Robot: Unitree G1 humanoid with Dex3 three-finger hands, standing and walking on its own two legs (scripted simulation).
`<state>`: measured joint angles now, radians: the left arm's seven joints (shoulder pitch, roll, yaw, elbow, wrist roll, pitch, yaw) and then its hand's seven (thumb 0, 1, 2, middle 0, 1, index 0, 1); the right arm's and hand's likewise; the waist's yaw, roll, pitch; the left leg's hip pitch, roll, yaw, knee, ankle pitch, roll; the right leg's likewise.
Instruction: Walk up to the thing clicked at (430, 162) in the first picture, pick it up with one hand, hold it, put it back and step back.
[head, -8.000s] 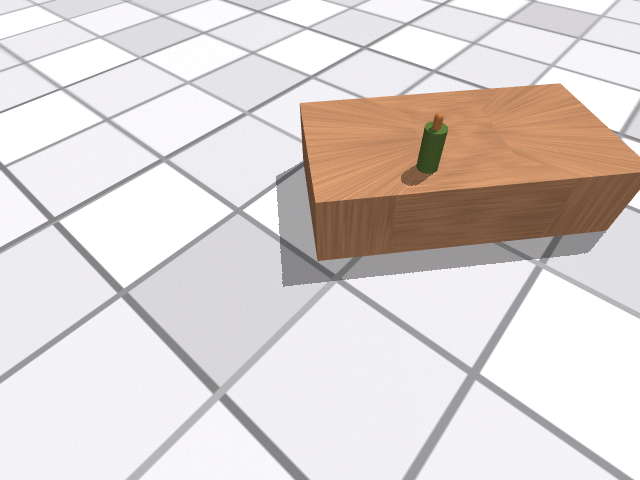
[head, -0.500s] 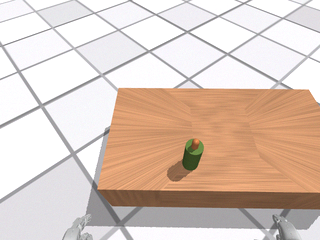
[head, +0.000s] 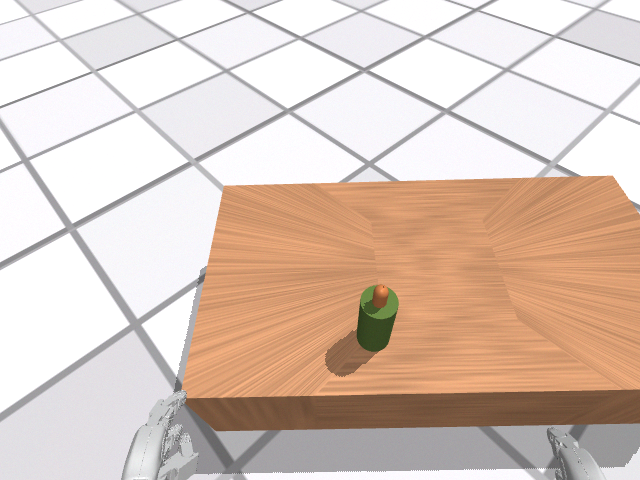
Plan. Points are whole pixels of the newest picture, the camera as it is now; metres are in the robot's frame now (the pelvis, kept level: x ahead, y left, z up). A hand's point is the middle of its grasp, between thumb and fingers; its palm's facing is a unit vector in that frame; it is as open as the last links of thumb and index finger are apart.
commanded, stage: go down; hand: right
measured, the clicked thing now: (377, 314) +0.48 -0.08 -0.30
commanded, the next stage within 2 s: none
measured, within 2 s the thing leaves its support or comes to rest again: neither
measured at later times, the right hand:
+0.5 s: hand out of the picture +0.13 -0.24 -0.10, palm faces +0.05 +0.94 -0.33, open 17.3 cm
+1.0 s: hand (537, 347) +0.31 -0.27 -0.06, palm faces +0.07 +0.99 -0.14, open 17.5 cm
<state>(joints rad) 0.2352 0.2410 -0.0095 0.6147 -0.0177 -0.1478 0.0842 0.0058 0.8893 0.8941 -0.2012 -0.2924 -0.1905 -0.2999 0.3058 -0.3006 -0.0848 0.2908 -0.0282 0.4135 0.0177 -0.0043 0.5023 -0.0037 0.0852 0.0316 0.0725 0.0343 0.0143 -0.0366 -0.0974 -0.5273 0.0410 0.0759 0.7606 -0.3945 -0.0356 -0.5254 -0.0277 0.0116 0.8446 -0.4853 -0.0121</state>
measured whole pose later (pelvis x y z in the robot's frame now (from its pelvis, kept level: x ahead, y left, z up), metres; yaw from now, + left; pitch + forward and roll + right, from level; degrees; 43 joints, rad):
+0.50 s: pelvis -0.02 +0.01 -0.02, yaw -1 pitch +11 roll +3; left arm 0.27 0.24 -0.03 0.58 -0.01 -0.22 0.15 0.01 0.88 0.89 -0.20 -0.29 -0.18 -0.30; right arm 0.38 -0.33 -0.12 0.11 -0.01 0.50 0.03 -0.01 0.51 0.00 0.09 0.03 0.08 0.03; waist 0.02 -0.04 -0.14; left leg -0.64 0.04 0.10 0.89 -0.43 -0.03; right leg -0.65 -0.03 0.04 0.98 -0.52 -0.01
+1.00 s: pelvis -0.05 +0.01 -0.03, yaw +1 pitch +14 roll +2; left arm 0.34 0.29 -0.01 0.69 0.00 -0.20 0.11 0.01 0.89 0.89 -0.19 -0.28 -0.19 -0.29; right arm -0.37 -0.51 -0.36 0.86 0.06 0.03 0.30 -0.01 0.55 0.00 0.08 0.03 0.07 0.04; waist 0.07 -0.01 -0.07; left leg -0.78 0.04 0.07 0.93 -0.39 -0.02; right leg -0.77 -0.03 0.01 1.01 -0.48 -0.01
